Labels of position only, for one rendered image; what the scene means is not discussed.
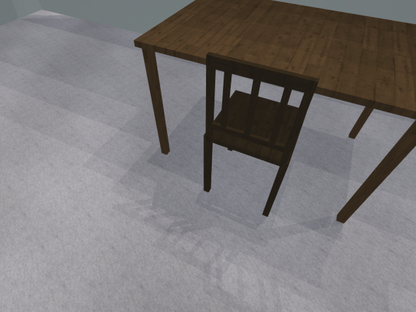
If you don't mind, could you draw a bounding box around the table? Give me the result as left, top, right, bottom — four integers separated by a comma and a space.
134, 0, 416, 223

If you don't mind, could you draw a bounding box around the chair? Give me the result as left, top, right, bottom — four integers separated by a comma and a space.
203, 52, 319, 217

